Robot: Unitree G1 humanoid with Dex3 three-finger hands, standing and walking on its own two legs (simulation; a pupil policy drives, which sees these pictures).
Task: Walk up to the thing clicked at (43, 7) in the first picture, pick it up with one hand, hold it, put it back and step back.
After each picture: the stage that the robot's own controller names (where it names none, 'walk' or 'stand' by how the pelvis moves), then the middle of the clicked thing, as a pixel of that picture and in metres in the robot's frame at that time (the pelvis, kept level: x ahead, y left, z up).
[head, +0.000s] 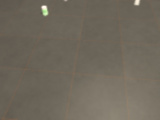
stand; (44, 10) +2.05 +0.54 -0.72
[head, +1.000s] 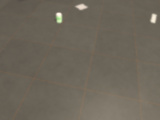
walk; (59, 17) +1.95 +0.26 -0.70
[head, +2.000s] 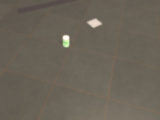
walk; (66, 41) +1.32 +0.15 -0.72
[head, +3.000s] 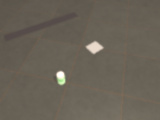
walk; (61, 78) +0.83 +0.18 -0.71
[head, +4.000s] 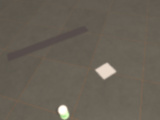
walk; (63, 112) +0.51 +0.22 -0.69
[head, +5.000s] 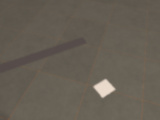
stand; out of the picture +0.36 +0.19 -0.71
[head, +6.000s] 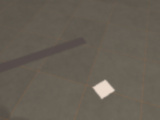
stand; out of the picture +0.34 +0.19 -0.72
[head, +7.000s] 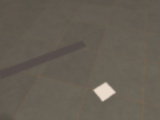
stand; out of the picture +0.34 +0.21 -0.73
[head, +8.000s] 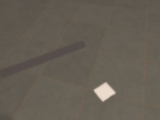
stand; out of the picture +0.34 +0.20 -0.73
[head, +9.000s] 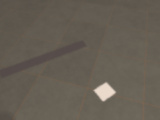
stand; out of the picture +0.34 +0.20 -0.73
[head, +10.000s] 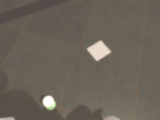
go down; (49, 102) +0.38 +0.19 -0.58
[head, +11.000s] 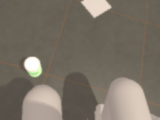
go down; (33, 67) +0.45 +0.20 -0.32
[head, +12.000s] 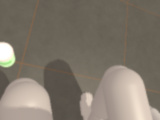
close in; (4, 55) +0.44 +0.22 -0.27
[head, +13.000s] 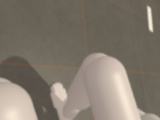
close; out of the picture +0.44 +0.25 -0.23
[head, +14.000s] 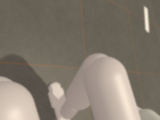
lift; out of the picture +0.42 +0.24 -0.23
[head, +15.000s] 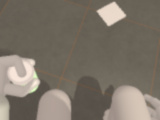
lift; (25, 77) +0.34 +0.20 -0.05
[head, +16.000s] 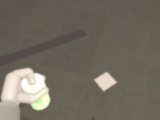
hold; (36, 92) +0.32 +0.17 +0.01
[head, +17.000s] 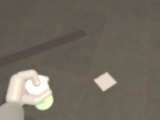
hold; (40, 93) +0.32 +0.17 +0.00
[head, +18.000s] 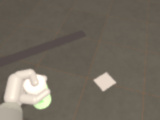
crouch; (38, 92) +0.32 +0.17 +0.00
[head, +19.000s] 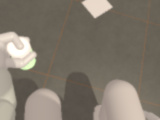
crouch; (22, 54) +0.44 +0.18 -0.10
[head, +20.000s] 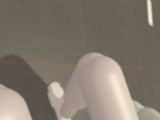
lower; out of the picture +0.43 +0.25 -0.24
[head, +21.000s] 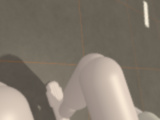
lower; out of the picture +0.43 +0.26 -0.24
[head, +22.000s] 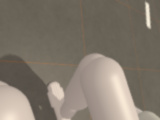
lower; out of the picture +0.43 +0.26 -0.23
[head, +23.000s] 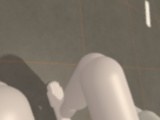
lower; out of the picture +0.43 +0.26 -0.23
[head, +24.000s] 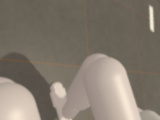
loosen; out of the picture +0.43 +0.24 -0.24
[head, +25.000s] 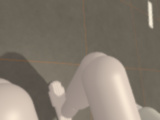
withdraw; out of the picture +0.42 +0.24 -0.24
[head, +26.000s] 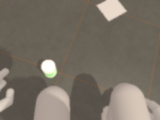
walk; (49, 69) +0.44 +0.17 -0.37
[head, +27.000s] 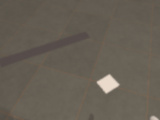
stand; out of the picture +0.35 +0.16 -0.66
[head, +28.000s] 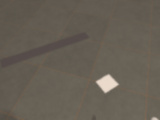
stand; out of the picture +0.36 +0.17 -0.67
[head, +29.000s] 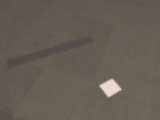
stand; out of the picture +0.36 +0.16 -0.70
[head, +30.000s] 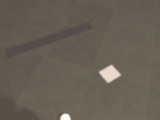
walk; out of the picture +0.39 +0.15 -0.71
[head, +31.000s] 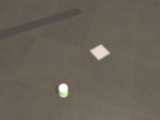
walk; (63, 90) +0.60 +0.11 -0.71
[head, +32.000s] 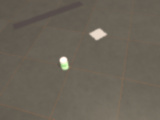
walk; (64, 63) +0.94 +0.26 -0.69
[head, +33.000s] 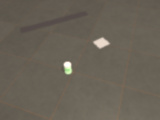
stand; (67, 68) +0.99 +0.18 -0.72
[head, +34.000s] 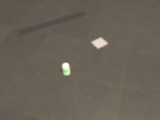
stand; (66, 69) +0.99 +0.19 -0.73
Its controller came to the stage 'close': yes
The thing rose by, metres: 0.71
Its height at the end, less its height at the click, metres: +0.00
